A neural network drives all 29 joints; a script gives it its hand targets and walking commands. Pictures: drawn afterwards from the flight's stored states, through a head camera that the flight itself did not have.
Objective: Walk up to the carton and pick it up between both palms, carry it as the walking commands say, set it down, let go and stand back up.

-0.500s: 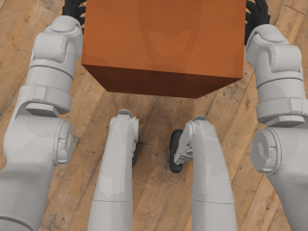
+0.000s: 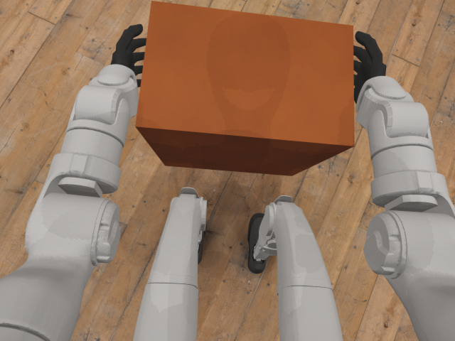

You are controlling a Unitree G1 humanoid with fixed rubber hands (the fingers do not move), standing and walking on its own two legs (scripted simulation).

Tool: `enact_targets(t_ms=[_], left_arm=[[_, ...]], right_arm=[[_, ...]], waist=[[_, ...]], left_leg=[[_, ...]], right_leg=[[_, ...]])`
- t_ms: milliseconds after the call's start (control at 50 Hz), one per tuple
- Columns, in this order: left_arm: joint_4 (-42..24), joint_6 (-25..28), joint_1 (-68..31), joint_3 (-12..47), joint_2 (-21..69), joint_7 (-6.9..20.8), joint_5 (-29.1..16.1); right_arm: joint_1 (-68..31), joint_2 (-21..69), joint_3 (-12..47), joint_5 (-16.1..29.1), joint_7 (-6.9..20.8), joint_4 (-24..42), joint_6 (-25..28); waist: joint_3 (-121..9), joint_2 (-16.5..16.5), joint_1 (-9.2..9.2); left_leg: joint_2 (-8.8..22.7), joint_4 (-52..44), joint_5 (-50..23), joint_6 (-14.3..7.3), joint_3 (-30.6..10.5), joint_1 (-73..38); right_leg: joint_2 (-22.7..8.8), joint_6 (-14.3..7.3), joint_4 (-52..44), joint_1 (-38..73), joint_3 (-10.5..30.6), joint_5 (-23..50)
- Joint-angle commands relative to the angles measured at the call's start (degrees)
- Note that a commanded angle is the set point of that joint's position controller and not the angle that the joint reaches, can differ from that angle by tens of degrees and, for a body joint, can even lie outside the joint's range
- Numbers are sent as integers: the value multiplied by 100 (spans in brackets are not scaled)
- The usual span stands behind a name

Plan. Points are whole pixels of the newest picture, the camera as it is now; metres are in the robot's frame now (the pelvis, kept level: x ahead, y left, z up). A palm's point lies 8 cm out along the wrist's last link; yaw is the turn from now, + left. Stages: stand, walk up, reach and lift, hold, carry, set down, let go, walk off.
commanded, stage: reach and lift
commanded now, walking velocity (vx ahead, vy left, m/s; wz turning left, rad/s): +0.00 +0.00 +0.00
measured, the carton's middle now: (239, 110) +0.47 +0.00 -0.09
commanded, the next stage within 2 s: none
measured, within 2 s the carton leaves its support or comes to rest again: neither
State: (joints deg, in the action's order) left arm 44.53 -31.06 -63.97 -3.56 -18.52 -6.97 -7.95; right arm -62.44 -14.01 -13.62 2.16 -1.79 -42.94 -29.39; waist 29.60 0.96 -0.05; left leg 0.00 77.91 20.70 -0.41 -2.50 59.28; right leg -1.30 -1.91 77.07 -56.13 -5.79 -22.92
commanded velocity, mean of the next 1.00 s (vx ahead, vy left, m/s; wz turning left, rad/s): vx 0.00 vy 0.00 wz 0.00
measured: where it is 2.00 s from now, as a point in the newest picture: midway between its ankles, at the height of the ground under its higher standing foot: (225, 250)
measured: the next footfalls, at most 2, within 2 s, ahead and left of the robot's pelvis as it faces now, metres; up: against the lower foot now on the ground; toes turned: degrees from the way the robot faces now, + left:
none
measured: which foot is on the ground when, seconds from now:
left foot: down 0.00-1.00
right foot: down 0.00-1.00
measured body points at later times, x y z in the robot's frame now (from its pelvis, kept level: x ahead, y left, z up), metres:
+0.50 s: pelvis +0.06 +0.00 +0.07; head +0.10 +0.03 +0.52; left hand +0.48 +0.20 +0.11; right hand +0.47 -0.18 +0.13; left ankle +0.17 +0.11 -0.59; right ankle +0.15 -0.11 -0.59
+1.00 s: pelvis +0.15 +0.00 +0.14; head +0.11 +0.02 +0.58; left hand +0.47 +0.19 +0.15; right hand +0.46 -0.19 +0.16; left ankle +0.17 +0.11 -0.59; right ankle +0.15 -0.11 -0.59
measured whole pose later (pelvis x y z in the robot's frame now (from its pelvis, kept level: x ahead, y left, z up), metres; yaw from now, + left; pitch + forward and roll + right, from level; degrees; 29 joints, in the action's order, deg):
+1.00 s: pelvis +0.15 +0.00 +0.14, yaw +1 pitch +5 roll -1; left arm 29.6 -35.8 -20.5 -14.4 -0.8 0.8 8.8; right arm -18.7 2.7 -21.9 -8.9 3.6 -28.6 -33.6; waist -11.9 2.1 -1.3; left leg -0.9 36.9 16.1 -0.5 -2.5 25.9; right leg -0.6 -0.8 35.4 -22.7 -5.2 -17.8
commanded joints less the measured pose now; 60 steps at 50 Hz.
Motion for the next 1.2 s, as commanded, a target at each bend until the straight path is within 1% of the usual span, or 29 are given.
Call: enact_targets(t_ms=[0, 60, 80, 160, 180, 200, 260, 340, 380, 400, 420, 440, 460, 500, 520, 580, 600, 640, 660, 680, 700, 740, 760, 800, 920, 1020, 1080, 1140, 1180], left_arm=[[-3361, 707, -4870, 1982, 7002, 2507, -768], [-3222, 728, -4718, 1936, 7127, 2548, -726], [-3074, 712, -4441, 1866, 7092, 2556, -608], [-3074, 745, -4577, 1924, 7153, 2571, -643], [-2722, 744, -4183, 1736, 7194, 2587, -499], [-2573, 739, -4275, 1733, 7259, 2620, -525], [-1946, 712, -3960, 1527, 7363, 2721, -345], [-392, 619, -3146, 353, 7172, 2848, 582], [-737, 648, -3223, 434, 7244, 2811, 681], [-548, 542, -2946, 254, 7356, 2845, 870], [-426, 529, -2624, -28, 7250, 2853, 984], [-125, 430, -2305, -251, 7101, 2867, 1130], [78, 348, -1767, -505, 7021, 2909, 1398], [-60, 210, -1639, -349, 6911, 2986, 1342], [-326, 227, -1589, -103, 6961, 2979, 1128], [-778, 196, -1284, 432, 7453, 2961, 865], [-896, 164, -902, 597, 7610, 2941, 849], [-1360, 221, -786, 961, 7604, 2920, 612], [-2068, 272, -989, 1487, 7814, 2903, 315], [-1991, 269, -746, 1416, 7632, 2883, 399], [-2435, 257, -832, 1950, 7929, 2869, 31], [-3657, 243, -513, 2750, 8000, 2762, -228], [-3484, 173, -277, 2900, 7859, 2693, -265], [-2874, -13, 458, 2485, 7663, 2673, 95], [-2748, -285, 1431, 2481, 7612, 2739, 292], [-2966, -389, 1034, 2342, 7262, 2770, 246], [-3004, -486, 730, 2078, 7046, 2762, 372], [-3174, -461, 251, 2225, 7111, 2885, 134], [-2919, -468, 61, 2101, 7025, 2891, 216]], right_arm=[[-4026, 7589, 2460, 1079, 1567, 2668, 269], [-3643, 7595, 2251, 950, 1565, 2400, 290], [-3504, 7652, 2338, 873, 1585, 2308, 258], [-3583, 7569, 2404, 908, 1537, 2498, 348], [-3474, 7658, 2355, 873, 1556, 2304, 333], [-3267, 7636, 2184, 758, 1543, 2050, 331], [-3316, 7728, 2033, 715, 1609, 1732, 347], [-2284, 7713, 769, -60, 1816, -120, 272], [-2226, 7604, 690, -107, 1919, -104, 294], [-1875, 7467, 376, -358, 1913, -272, 208], [-1812, 7370, 247, -432, 1932, -375, 164], [-1434, 7235, -10, -580, 1944, -579, 69], [-1468, 7135, -88, -675, 1949, -452, 18], [-1376, 7019, 85, -696, 1972, -209, -72], [-1139, 7119, 139, -668, 1990, -234, -116], [-671, 7247, 488, -548, 2021, 254, -120], [-334, 7040, 430, -566, 2018, 507, -88], [-403, 7444, 1218, -160, 2002, 1171, -57], [-160, 7701, 1648, 25, 2033, 1430, -37], [-212, 7660, 1681, 32, 2034, 1466, -6], [-305, 7774, 2177, 228, 1985, 1995, 22], [217, 7928, 2796, 466, 1988, 2610, -20], [622, 7802, 2798, 395, 1926, 2443, -78], [1321, 7376, 2445, -79, 1863, 2091, -260], [1488, 7380, 2910, -17, 1806, 2912, -515], [1439, 7442, 3043, 111, 1724, 2929, -744], [1323, 7365, 2859, 25, 1739, 2461, -934], [350, 7472, 3281, 351, 1723, 3153, -832], [492, 7547, 3009, 229, 1725, 2491, -903]], waist=[[-13773, -191, -374], [-13255, -251, -531], [-13177, -162, -316], [-12844, -336, -445], [-12253, -145, -397], [-11887, -270, -505], [-10673, -274, -363], [-7373, -349, -311], [-6886, -524, -314], [-6443, -630, -439], [-6026, -551, -300], [-5587, -477, -401], [-5372, -476, -138], [-5476, -145, -100], [-5850, -106, -226], [-6318, -459, -300], [-6309, -808, -401], [-7076, -514, -183], [-7762, -498, -311], [-7327, -372, -147], [-7838, -324, -373], [-8697, -521, -441], [-8240, -385, -504], [-6744, -316, -554], [-6167, -203, -357], [-5596, -36, -260], [-5012, -234, -182], [-5549, -105, -163], [-4933, 137, -133]], left_leg=[[-720, -1988, -614, -98, 36, -3699], [-669, -2169, -393, -99, 21, -3781], [-681, -2274, -532, -132, -24, -3878], [-677, -2363, -372, -85, 4, -3756], [-656, -2420, -218, -184, -33, -3579], [-647, -2520, -95, -182, -62, -3506], [-560, -2812, 411, -220, -57, -3219], [-453, -3254, 1773, -315, -90, -2258], [-360, -3502, 1823, -222, -293, -2791], [-410, -3480, 1853, -179, -164, -2630], [-400, -3616, 1748, -169, -210, -2774], [-411, -3680, 1803, -159, -139, -2818], [-444, -3790, 1755, -173, -59, -2866], [-503, -3842, 1573, -115, -15, -3475], [-405, -4037, 1112, -137, -137, -4049], [-383, -4226, 22, -58, -27, -4214], [-351, -4288, -647, 28, -29, -4296], [-403, -4225, -1597, -94, -28, -4752], [-443, -4200, -2219, -43, -57, -5232], [-420, -4230, -2332, -97, -105, -5030], [-417, -4209, -2725, -32, -127, -5534], [-458, -4241, -4058, 22, -298, -6188], [-459, -4322, -4183, 28, -331, -6038], [-509, -4566, -3386, -16, -305, -5352], [-587, -5011, -3067, -146, -341, -5701], [-599, -5172, -2754, -240, -289, -5570], [-605, -5352, -2204, -232, -248, -5584], [-561, -5341, -1819, -274, -276, -5674], [-597, -5320, -1469, -254, -227, -5373]], right_leg=[[877, 196, -2055, 4094, 1221, 1061], [863, 184, -2262, 4017, 1267, 860], [855, 210, -2287, 3995, 1230, 939], [797, 167, -2497, 4362, 1382, 881], [769, 195, -2573, 4137, 1414, 610], [755, 177, -2661, 4045, 1405, 509], [738, 148, -2935, 3733, 1393, -26], [592, 53, -3445, 2503, 1423, -1557], [566, -5, -3522, 2427, 1349, -1457], [563, -108, -3678, 2442, 1390, -1598], [521, -113, -3772, 2401, 1304, -1604], [441, -142, -4009, 2336, 1309, -1730], [462, -156, -4122, 2366, 1232, -1857], [367, -169, -4467, 2300, 1241, -1947], [355, -142, -4464, 2445, 1182, -1325], [516, -71, -4285, 3187, 952, 224], [538, -59, -4264, 3379, 896, 964], [513, 37, -4319, 3970, 1010, 1920], [550, 22, -4323, 4295, 1040, 2532], [516, 69, -4329, 4091, 1082, 2662], [536, 85, -4323, 4339, 1080, 3032], [613, 134, -4412, 4966, 1137, 4128], [600, 196, -4452, 4857, 1171, 4270], [547, 190, -4666, 4632, 1212, 3998], [502, 257, -5035, 5254, 1162, 3747], [415, 283, -5211, 5347, 1235, 3618], [448, 298, -5345, 5062, 1061, 2813], [442, 333, -5360, 5280, 1046, 2324], [333, 315, -5477, 4870, 1124, 1937]])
